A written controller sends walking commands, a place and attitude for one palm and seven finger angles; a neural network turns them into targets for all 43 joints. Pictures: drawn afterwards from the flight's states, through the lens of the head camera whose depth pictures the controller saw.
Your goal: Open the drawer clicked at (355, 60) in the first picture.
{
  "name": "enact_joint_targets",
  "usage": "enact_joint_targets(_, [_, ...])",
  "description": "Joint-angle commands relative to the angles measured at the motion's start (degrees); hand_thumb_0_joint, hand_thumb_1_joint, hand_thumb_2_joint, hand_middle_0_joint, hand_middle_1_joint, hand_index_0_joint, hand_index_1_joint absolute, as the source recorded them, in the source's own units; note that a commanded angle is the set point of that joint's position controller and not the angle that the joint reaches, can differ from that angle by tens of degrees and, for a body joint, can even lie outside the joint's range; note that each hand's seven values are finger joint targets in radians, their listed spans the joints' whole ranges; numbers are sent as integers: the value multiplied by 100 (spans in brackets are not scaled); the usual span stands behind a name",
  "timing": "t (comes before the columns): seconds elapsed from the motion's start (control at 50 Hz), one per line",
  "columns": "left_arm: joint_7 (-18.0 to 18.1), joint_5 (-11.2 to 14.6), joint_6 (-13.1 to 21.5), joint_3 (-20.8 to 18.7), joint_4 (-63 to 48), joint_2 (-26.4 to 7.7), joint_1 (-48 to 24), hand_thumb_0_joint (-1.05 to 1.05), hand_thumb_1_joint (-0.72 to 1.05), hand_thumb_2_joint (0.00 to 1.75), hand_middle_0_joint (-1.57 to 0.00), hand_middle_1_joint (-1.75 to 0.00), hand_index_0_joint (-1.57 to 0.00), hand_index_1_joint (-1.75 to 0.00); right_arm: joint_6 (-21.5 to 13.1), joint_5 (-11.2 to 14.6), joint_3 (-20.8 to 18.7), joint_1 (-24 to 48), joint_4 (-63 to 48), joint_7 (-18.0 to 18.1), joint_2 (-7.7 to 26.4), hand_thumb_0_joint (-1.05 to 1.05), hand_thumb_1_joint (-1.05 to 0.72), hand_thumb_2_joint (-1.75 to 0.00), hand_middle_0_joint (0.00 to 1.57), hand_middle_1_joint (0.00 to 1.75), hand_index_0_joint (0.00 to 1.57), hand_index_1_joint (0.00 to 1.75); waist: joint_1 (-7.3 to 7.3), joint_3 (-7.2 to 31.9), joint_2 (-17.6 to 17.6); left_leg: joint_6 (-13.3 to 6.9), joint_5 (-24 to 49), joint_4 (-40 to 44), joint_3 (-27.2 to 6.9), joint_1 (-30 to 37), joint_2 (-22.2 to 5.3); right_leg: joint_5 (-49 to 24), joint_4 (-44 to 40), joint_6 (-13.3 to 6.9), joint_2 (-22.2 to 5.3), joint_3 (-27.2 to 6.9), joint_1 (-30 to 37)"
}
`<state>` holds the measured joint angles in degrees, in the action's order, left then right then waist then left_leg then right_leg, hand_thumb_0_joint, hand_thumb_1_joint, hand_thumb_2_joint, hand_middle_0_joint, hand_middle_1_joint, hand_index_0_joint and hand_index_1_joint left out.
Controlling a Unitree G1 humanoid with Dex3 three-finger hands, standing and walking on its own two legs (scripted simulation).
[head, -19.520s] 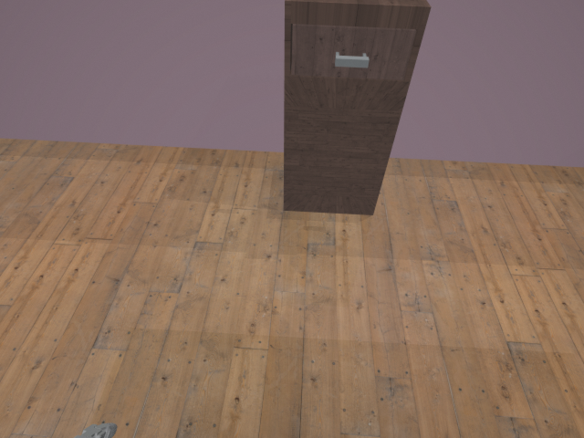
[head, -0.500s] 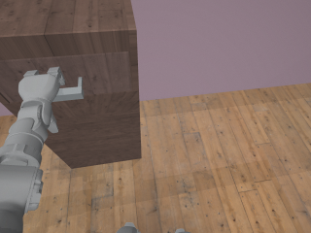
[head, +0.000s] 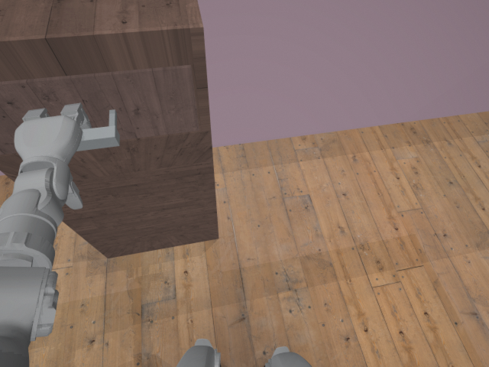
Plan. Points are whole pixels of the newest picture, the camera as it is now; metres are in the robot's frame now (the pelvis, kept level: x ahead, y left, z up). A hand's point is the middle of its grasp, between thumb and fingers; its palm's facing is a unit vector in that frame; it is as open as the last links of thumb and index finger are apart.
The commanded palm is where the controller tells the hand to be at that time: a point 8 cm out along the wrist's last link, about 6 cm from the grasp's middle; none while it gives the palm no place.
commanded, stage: close the thumb around the handle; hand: left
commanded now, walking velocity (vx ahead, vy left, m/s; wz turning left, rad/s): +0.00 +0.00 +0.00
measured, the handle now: (86, 129) +0.51 +0.27 +0.04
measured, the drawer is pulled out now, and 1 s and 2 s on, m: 0.00 0.00 0.02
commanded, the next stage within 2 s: pull the drawer open in 0.72 s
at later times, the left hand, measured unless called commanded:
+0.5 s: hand (68, 158) +0.46 +0.30 +0.02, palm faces -0.06 -0.03 -1.00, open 7.9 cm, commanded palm +0.45 +0.28 +0.08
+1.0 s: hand (68, 159) +0.46 +0.30 +0.02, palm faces -0.07 -0.03 -1.00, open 5.6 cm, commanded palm +0.43 +0.28 +0.08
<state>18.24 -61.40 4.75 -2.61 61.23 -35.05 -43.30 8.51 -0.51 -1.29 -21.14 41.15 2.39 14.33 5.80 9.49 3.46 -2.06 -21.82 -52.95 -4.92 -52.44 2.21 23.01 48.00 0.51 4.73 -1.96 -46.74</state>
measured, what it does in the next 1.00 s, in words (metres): stands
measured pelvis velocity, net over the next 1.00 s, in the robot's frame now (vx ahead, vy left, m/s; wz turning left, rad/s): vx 0.02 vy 0.00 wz -0.02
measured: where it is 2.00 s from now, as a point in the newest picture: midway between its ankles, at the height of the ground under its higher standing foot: outside the picture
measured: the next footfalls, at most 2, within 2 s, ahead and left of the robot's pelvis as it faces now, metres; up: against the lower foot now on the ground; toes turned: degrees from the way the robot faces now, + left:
none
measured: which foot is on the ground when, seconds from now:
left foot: down 0.00-1.00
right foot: down 0.00-1.00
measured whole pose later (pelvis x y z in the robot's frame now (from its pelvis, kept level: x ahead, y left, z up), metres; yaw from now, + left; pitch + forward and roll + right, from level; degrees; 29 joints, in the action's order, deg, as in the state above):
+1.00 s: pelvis +0.02 +0.00 +0.01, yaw -1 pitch +21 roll -3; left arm 17.4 -61.4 5.4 -5.3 54.4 -33.6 -35.2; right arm 10.6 -0.7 -2.9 -18.4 39.2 1.8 14.6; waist 4.6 10.1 3.4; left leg -2.2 -23.4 -51.0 -3.4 -48.2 1.7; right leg 24.1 46.3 0.3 4.9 -3.5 -43.1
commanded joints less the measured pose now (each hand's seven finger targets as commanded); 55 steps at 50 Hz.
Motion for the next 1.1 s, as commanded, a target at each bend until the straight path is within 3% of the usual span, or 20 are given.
enact_joint_targets(0.0, [80, 36, -138, -443, -827, -1858, -2325, 0, -50, 30, -30, -120, -30, -120, -88, 9, -323, -647, -304, 121, 1098, 0, -90, -90, 20, 30, 20, 30, 87, 2064, 257, -60, 1543, 718, 190, 2287, -143, -1003, -691, -262, 9, 350, 533])
enact_joint_targets(0.08, [-4, 10, 26, -296, -980, -1625, -2308, 0, -28, 40, -32, -122, -32, -122, -98, 9, -337, -619, -357, 124, 1034, 0, -90, -90, 20, 30, 20, 30, 88, 1992, 467, -43, 1686, 727, 206, 2411, -152, -1099, -702, -283, 10, 339, 495])
enact_joint_targets(0.14, [-20, -8, 98, -252, -925, -1472, -2052, 0, -11, 47, -33, -124, -33, -124, -86, 9, -356, -584, -422, 113, 1005, 0, -90, -90, 20, 30, 20, 30, 78, 1892, 224, -50, 1694, 699, 206, 2344, -141, -1126, -708, -278, 18, 340, 516])
enact_joint_targets(0.16, [-26, 5, 144, -235, -997, -1412, -2130, 0, -5, 49, -33, -125, -33, -125, -97, -3, -359, -585, -425, 111, 997, 0, -90, -90, 20, 30, 20, 30, 85, 1962, 359, -37, 1811, 685, 199, 2413, -144, -1186, -681, -295, 13, 344, 474])
enact_joint_targets(0.22, [35, -26, 188, -323, -1019, -1531, -2107, 0, 12, 56, -34, -127, -34, -127, -92, -7, -372, -584, -418, 107, 1017, 0, -90, -90, 20, 30, 20, 30, 66, 1962, 371, -25, 1796, 654, 184, 2429, -155, -1151, -638, -288, 15, 350, 396])
enact_joint_targets(0.28, [107, -13, 278, -243, -1353, -1351, -2241, 0, 28, 64, -36, -128, -36, -128, -108, -32, -422, -607, -441, 91, 975, 0, -90, -90, 20, 30, 20, 30, 66, 2314, 576, 13, 2176, 566, 177, 2719, -155, -1366, -564, -297, 20, 352, 402])
enact_joint_targets(0.32, [169, 2, 260, -478, -1334, -1593, -2077, 0, 40, 68, -36, -130, -36, -130, -79, -55, -420, -561, -406, 81, 1005, 0, -90, -90, 20, 30, 20, 30, -2, 2368, 549, 22, 2319, 514, 197, 2707, -155, -1506, -511, -294, 27, 347, 474])
enact_joint_targets(0.4, [208, 30, 140, -344, -1276, -1365, -1937, 0, 62, 78, -38, -132, -38, -132, -52, -49, -434, -555, -391, 63, 999, 0, -90, -90, 20, 30, 20, 30, 49, 2288, 341, 2, 2394, 505, 242, 2586, -140, -1729, -535, -268, 19, 344, 625])
enact_joint_targets(0.46, [180, 64, 77, -620, -1288, -1718, -1850, 0, 79, 85, -39, -134, -39, -134, -10, -56, -413, -493, -373, 56, 1043, 0, -90, -90, 20, 30, 20, 30, -51, 2323, 314, -20, 2452, 520, 281, 2486, -119, -1930, -536, -279, 4, 296, 873])
enact_joint_targets(0.5, [166, 45, 24, -529, -1281, -1613, -1714, 0, 90, 90, -40, -135, -40, -135, 19, -41, -412, -485, -393, 57, 1016, 0, -90, -90, 20, 30, 20, 30, -67, 2305, 352, -25, 2538, 527, 322, 2486, -97, -2081, -547, -266, 0, 281, 978])
enact_joint_targets(0.54, [139, 46, 38, -397, -1382, -1436, -1732, 0, 90, 90, -40, -135, -40, -135, 15, -27, -429, -477, -399, 45, 986, 0, -90, -90, 20, 30, 20, 30, -34, 2274, 400, -30, 2572, 545, 338, 2573, -106, -2110, -591, -268, 5, 290, 974])
enact_joint_targets(0.58, [106, 47, 26, -588, -1229, -1647, -1514, 0, 90, 90, -40, -135, -40, -135, 61, -26, -412, -453, -393, 59, 1015, 0, -90, -90, 20, 30, 20, 30, -82, 2256, 193, -42, 2594, 553, 337, 2451, -100, -2212, -578, -253, -1, 263, 1090])
enact_joint_targets(0.6, [70, 79, -7, -470, -1143, -1543, -1519, 0, 90, 90, -40, -135, -40, -135, 71, -14, -389, -432, -412, 61, 1013, 0, -90, -90, 20, 30, 20, 30, -41, 2010, 181, -50, 2415, 597, 351, 2328, -100, -2093, -611, -256, -6, 276, 1052])
enact_joint_targets(0.64, [45, 54, 79, -465, -1347, -1553, -1679, 0, 90, 90, -40, -135, -40, -135, 47, -14, -417, -436, -431, 70, 1004, 0, -90, -90, 20, 30, 20, 30, -37, 2090, 290, -60, 2369, 608, 368, 2377, -99, -2086, -621, -259, -13, 257, 1073])
enact_joint_targets(0.68, [46, 48, 192, -777, -1464, -1906, -1523, 0, 90, 90, -40, -135, -40, -135, 79, -26, -406, -412, -449, 81, 1019, 0, -90, -90, 20, 30, 20, 30, -176, 2397, 366, -46, 2571, 578, 352, 2469, -85, -2230, -544, -268, -16, 223, 1207])
enact_joint_targets(0.74, [49, 25, 215, -554, -1395, -1585, -1462, 0, 90, 90, -40, -135, -40, -135, 67, -22, -423, -381, -470, 84, 991, 0, -90, -90, 20, 30, 20, 30, -111, 2126, 323, -45, 2425, 576, 353, 2382, -98, -2036, -556, -271, -5, 268, 1018])
enact_joint_targets(0.82, [142, -44, 186, -589, -1360, -1615, -1430, 0, 90, 90, -40, -135, -40, -135, 86, -35, -429, -373, -483, 70, 1008, 0, -90, -90, 20, 30, 20, 30, -105, 2202, 267, -32, 2400, 557, 320, 2420, -111, -1884, -540, -268, 13, 286, 885])
enact_joint_targets(0.88, [166, -9, 205, -675, -1609, -1565, -1073, 0, 90, 90, -40, -135, -40, -135, 93, -44, -465, -348, -530, 40, 983, 0, -90, -90, 20, 30, 20, 30, -266, 2592, 421, 14, 2808, 556, 326, 2724, -130, -2128, -472, -287, 12, 296, 1077])
enact_joint_targets(0.96, [155, 125, 143, -454, -1801, -1079, -621, 0, 90, 90, -40, -135, -40, -135, 99, -13, -484, -221, -605, -7, 937, 0, -90, -90, 20, 30, 20, 30, -270, 2345, 355, 35, 2994, 633, 303, 2870, -178, -2092, -566, -301, 31, 336, 1072])
enact_joint_targets(1.08, [138, 249, 30, -474, -2384, -918, 84, 0, 90, 90, -40, -135, -40, -135, 79, 36, -521, -121, -710, -48, 927, 0, -90, -90, 20, 30, 20, 30, -348, 2366, 278, 42, 3447, 750, 278, 3125, -248, -2321, -654, -274, 21, 342, 1316])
